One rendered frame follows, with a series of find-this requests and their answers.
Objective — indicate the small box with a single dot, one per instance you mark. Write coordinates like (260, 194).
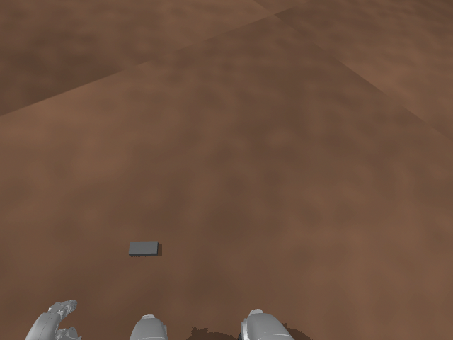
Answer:
(144, 248)

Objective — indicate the left robot hand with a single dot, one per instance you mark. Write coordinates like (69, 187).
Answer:
(47, 324)

